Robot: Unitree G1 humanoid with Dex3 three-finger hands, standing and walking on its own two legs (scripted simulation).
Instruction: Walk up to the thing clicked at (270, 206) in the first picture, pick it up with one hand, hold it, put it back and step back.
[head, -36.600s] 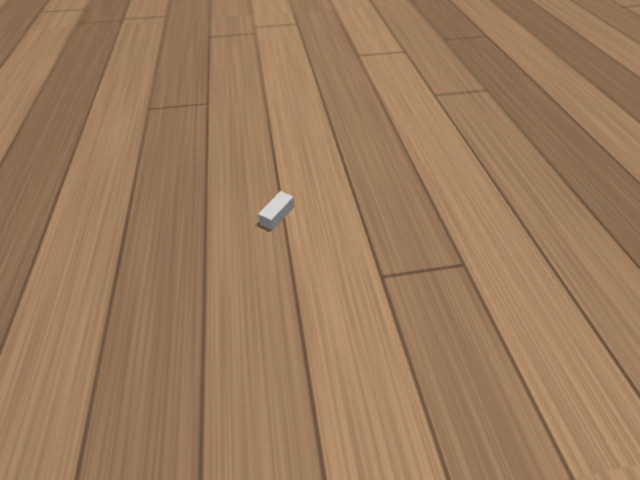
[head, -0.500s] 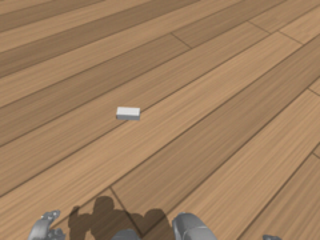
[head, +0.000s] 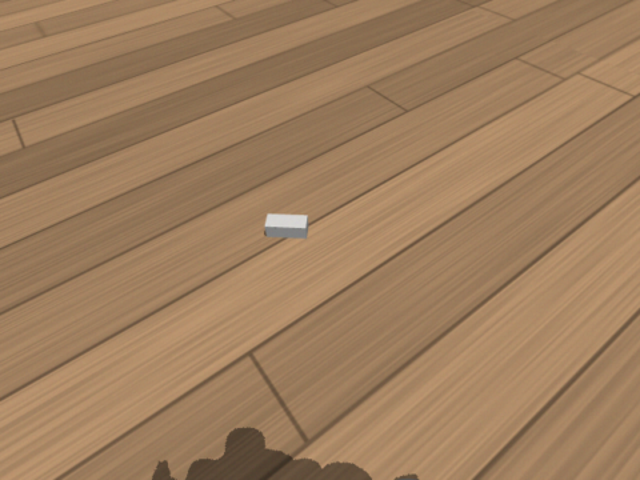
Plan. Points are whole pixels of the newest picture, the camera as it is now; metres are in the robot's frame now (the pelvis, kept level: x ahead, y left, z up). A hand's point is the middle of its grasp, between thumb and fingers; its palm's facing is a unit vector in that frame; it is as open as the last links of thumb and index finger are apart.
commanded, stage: step back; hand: left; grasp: from above
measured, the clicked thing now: (287, 226) +1.11 +0.20 -0.72
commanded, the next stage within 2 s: stand in 0.86 s
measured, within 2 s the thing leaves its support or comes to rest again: neither
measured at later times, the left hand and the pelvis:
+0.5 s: hand out of the picture +0.06 +0.25 -0.13, palm faces +0.04 -0.91 -0.40, open 7.4 cm; pelvis +0.03 -0.02 +0.01, yaw +0 degrees
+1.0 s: hand (139, 476) +0.14 +0.27 -0.14, palm faces +0.00 -0.94 -0.35, open 7.4 cm; pelvis +0.06 +0.01 +0.02, yaw +0 degrees
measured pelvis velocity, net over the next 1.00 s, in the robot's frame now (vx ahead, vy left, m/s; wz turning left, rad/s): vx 0.06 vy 0.01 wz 0.00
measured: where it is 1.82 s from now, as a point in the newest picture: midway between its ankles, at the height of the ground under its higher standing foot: outside the picture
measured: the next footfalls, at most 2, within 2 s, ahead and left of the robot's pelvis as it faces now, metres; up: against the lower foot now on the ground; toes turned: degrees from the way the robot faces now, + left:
left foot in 0.60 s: +0.14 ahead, +0.15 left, +0.00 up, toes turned +1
